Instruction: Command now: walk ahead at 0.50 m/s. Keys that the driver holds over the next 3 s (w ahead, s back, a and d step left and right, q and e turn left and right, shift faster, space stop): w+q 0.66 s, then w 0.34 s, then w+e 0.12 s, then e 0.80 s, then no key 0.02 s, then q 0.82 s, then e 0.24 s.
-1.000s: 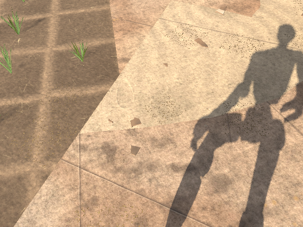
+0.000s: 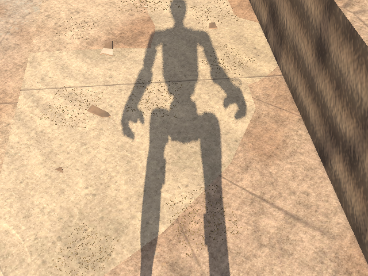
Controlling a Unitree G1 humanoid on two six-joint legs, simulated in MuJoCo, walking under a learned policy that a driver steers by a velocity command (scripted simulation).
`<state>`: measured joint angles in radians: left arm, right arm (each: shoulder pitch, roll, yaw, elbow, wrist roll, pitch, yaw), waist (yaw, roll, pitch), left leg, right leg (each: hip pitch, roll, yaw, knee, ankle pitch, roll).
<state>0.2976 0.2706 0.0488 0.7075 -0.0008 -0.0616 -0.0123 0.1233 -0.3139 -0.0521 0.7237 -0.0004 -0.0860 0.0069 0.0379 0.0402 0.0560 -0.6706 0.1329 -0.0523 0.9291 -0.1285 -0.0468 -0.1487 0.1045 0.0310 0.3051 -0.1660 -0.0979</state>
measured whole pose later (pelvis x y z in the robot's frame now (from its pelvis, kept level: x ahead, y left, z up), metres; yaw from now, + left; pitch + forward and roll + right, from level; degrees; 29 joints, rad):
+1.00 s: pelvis +0.58 +0.12 +0.00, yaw +25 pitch +1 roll -1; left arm 0.34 0.26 0.04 0.79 0.00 -0.10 -0.02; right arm 0.21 -0.30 -0.04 0.69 0.01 -0.05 0.00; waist 0.05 0.05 0.02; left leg -0.58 0.06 -0.06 0.97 -0.27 0.00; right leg -0.16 0.06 0.00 0.31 -0.17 -0.05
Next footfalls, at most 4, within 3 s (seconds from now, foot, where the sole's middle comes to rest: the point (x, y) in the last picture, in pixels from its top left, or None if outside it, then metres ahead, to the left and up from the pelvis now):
0.26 left None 0.34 0.16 -0.78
0.76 right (195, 224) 0.65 0.05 -0.78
1.22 left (114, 192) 0.79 0.38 -0.78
1.66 right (176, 177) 0.87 0.13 -0.78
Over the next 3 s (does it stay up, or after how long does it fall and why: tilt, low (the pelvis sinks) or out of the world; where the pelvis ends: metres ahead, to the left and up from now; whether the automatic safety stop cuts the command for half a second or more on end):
stays up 0.79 0.31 -0.01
